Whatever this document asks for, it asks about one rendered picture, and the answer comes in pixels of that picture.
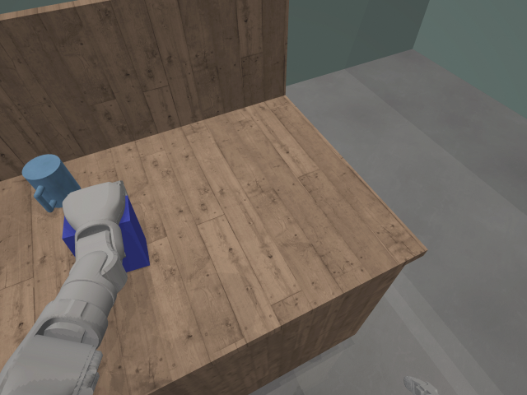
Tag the table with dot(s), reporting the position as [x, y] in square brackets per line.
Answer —
[266, 247]

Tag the robot right hand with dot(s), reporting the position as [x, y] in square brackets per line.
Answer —
[418, 387]

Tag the robot left hand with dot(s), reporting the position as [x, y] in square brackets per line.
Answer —
[104, 201]

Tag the robot left upper arm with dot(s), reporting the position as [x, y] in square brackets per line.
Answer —
[53, 366]

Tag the left robot forearm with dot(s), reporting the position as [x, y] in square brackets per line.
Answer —
[80, 310]

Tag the sponge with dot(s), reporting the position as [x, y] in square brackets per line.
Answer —
[135, 244]

